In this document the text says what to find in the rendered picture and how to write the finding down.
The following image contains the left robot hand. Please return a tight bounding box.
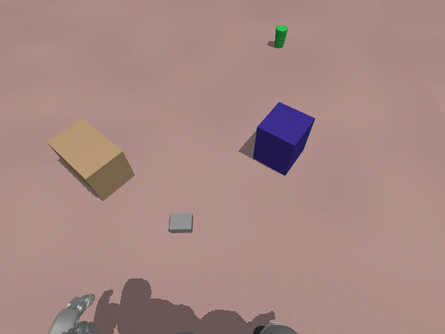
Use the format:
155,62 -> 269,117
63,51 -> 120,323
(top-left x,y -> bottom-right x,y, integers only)
48,294 -> 101,334

